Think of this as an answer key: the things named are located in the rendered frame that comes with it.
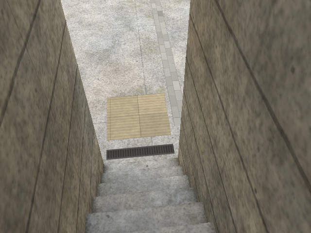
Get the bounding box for stairs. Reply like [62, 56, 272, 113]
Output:
[85, 157, 217, 233]

